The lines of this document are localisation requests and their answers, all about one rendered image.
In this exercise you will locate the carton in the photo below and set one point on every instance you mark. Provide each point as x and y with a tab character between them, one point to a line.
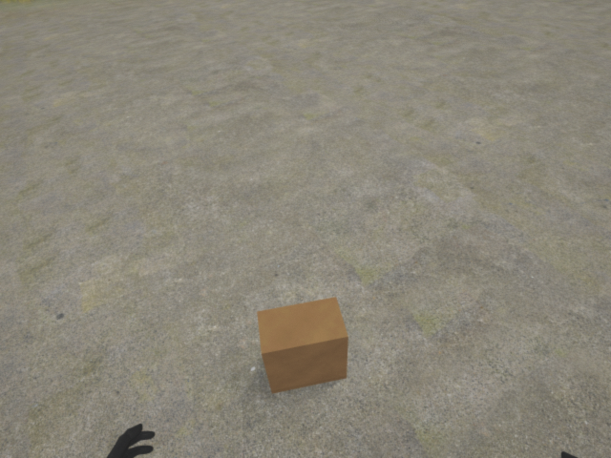
303	344

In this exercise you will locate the robot left hand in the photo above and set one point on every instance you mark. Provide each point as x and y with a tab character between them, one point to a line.
130	437

